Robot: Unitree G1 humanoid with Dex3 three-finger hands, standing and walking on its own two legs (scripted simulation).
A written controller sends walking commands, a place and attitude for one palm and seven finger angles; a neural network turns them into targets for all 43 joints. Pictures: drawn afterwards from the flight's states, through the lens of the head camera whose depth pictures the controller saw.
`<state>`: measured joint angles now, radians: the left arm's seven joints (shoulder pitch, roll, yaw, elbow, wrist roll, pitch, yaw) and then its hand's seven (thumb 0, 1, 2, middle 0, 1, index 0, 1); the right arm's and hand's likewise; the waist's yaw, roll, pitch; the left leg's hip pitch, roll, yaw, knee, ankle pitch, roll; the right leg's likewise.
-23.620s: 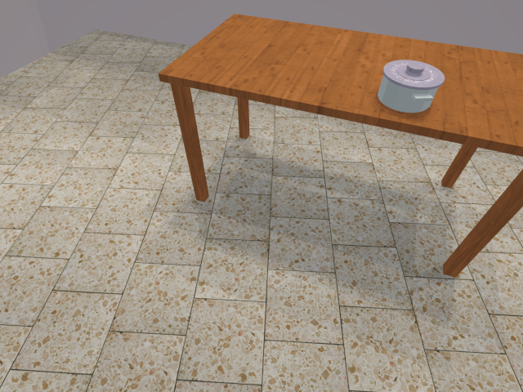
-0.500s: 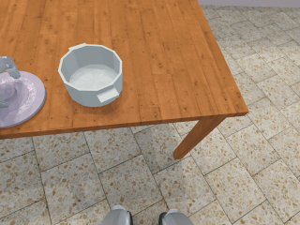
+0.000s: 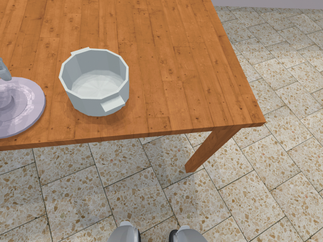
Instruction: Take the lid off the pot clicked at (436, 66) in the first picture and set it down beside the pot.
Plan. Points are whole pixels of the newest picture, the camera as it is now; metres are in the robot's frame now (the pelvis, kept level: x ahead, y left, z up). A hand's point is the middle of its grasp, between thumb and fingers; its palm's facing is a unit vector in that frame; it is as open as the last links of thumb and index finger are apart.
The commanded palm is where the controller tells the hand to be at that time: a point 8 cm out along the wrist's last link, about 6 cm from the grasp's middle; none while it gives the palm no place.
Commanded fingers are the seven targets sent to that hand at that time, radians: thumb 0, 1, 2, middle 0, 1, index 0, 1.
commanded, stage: raise the empty hand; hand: left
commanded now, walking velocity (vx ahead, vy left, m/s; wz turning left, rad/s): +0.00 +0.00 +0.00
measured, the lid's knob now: (1, 101) +0.46 +0.38 +0.01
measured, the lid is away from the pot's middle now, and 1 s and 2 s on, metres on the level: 0.23 0.23 0.23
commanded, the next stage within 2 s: draw the hand back to the body in 1.10 s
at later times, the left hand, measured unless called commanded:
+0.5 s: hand out of the picture +0.44 +0.38 +0.10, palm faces -0.42 -0.17 -0.89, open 11.0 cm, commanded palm +0.48 +0.38 +0.18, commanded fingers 0.00 0.05 0.52 -0.31 -0.94 -0.31 -0.94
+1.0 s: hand out of the picture +0.45 +0.39 +0.15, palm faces -0.37 -0.18 -0.91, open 11.0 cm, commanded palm +0.48 +0.38 +0.23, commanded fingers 0.00 0.05 0.52 -0.31 -0.94 -0.31 -0.94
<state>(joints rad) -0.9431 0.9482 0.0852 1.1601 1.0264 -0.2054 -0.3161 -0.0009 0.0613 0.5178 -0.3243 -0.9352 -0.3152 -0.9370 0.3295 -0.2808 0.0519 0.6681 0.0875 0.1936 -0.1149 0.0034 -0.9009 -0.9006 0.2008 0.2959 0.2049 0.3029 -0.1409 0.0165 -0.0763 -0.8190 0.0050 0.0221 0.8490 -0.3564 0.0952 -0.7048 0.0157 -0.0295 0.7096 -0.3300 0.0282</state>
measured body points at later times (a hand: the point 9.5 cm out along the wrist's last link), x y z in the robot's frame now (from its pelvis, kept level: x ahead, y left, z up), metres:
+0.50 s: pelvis +0.00 +0.00 +0.01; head +0.10 +0.03 +0.45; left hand +0.46 +0.39 +0.16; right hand +0.03 -0.28 -0.10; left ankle +0.02 +0.05 -0.70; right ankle +0.00 -0.16 -0.70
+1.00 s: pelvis +0.01 +0.00 +0.02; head +0.10 +0.03 +0.46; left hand +0.46 +0.40 +0.21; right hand +0.04 -0.28 -0.09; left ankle +0.02 +0.05 -0.70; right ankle +0.00 -0.16 -0.70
